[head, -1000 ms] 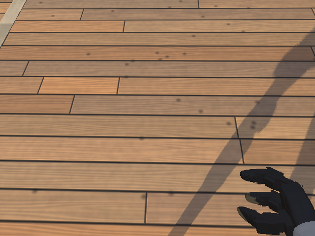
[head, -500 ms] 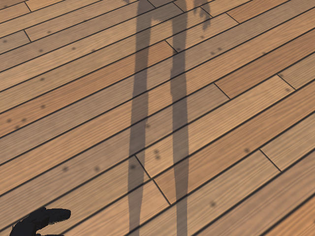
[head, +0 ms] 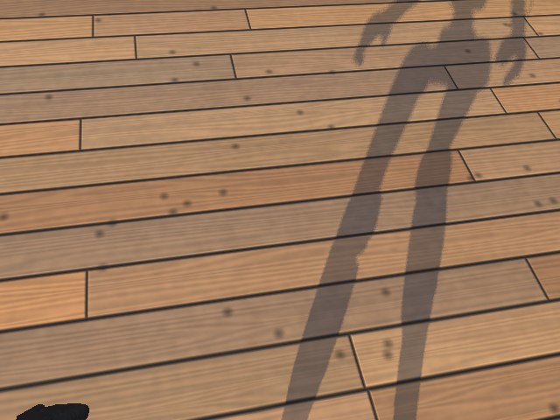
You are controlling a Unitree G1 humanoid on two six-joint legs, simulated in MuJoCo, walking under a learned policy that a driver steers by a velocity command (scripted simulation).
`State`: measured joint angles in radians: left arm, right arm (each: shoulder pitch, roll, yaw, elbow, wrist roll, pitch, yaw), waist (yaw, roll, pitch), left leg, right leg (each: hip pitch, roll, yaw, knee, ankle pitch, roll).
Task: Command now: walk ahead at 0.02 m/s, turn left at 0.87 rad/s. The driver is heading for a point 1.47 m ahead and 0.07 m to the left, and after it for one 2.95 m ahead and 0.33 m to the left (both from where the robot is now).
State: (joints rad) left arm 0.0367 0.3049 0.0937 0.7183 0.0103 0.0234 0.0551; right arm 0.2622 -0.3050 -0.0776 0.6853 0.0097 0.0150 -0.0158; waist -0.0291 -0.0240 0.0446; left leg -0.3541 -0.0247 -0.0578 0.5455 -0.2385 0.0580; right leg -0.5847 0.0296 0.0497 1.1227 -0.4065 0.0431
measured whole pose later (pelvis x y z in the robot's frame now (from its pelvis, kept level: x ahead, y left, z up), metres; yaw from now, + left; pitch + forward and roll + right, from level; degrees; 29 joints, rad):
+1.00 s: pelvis +0.07 -0.06 -0.01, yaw -6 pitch +2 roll +1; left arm 0.14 0.32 0.08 0.59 -0.03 0.07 -0.04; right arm 0.16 -0.31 -0.10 0.66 0.02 0.00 -0.02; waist -0.01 0.02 0.08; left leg -0.19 0.10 0.16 0.58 -0.40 -0.05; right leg -0.41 -0.04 -0.05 0.67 -0.27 0.03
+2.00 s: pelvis +0.15 -0.06 +0.00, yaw +21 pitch +2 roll -1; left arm 0.16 0.32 0.07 0.73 -0.03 -0.02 -0.02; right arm 0.15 -0.31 -0.05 0.58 0.00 0.03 -0.02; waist 0.01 -0.01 0.00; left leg -0.25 -0.10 -0.23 0.57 -0.34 0.05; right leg -0.37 0.04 0.02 0.69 -0.32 0.04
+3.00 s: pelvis +0.83 -0.08 -0.01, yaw -9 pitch +1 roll +1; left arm 0.16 0.26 0.01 0.77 0.06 -0.06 -0.02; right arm 0.44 -0.24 -0.02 0.89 0.00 -0.06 0.02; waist -0.08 0.00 0.06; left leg -0.32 0.07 -0.04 1.27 -0.27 0.08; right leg -0.36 0.01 -0.12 0.62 -0.27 -0.08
